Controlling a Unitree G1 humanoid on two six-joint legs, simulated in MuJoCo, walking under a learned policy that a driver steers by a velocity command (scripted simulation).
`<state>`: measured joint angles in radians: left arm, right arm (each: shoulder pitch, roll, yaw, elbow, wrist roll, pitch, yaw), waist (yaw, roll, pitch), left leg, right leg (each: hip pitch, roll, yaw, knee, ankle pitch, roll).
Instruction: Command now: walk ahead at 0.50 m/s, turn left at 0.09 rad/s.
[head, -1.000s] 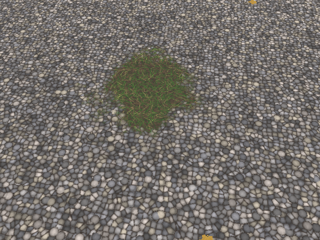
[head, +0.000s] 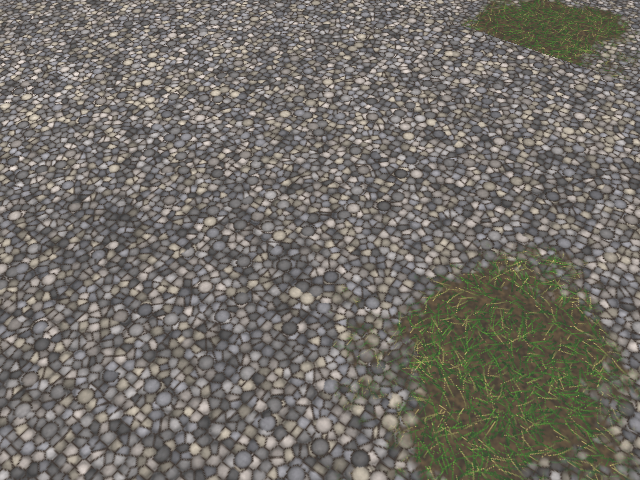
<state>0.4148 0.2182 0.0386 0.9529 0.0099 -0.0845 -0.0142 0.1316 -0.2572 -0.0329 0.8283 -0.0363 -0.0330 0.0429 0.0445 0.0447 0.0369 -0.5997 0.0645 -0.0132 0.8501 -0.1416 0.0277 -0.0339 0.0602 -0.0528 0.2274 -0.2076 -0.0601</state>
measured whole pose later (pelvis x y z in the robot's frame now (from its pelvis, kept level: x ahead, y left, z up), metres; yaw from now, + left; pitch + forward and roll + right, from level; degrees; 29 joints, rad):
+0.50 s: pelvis +0.26 +0.05 +0.00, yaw -4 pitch +0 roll +1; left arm 0.21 0.26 0.06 0.91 0.02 -0.01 -0.04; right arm 0.38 -0.22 -0.03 0.98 -0.01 -0.10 0.00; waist -0.02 -0.05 0.03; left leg -0.02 -0.08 0.13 0.20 -0.19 0.10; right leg -0.64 -0.07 0.05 0.95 -0.10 -0.03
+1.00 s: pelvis +0.52 -0.02 -0.01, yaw -20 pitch +1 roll +0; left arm 0.33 0.27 0.07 0.92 0.00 -0.04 0.00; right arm 0.14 -0.25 -0.03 0.80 -0.05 -0.05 0.01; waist 0.02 0.02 0.05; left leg -0.61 0.12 -0.05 1.03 -0.25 -0.04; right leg -0.14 0.16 0.03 0.33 -0.19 -0.15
